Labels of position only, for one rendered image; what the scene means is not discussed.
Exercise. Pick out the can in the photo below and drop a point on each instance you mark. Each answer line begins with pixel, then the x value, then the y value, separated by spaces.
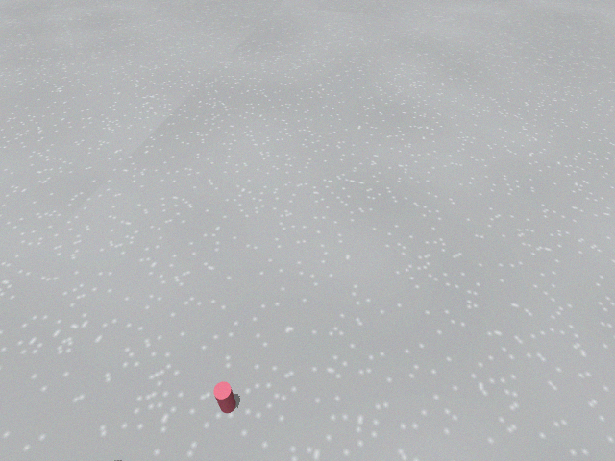
pixel 224 396

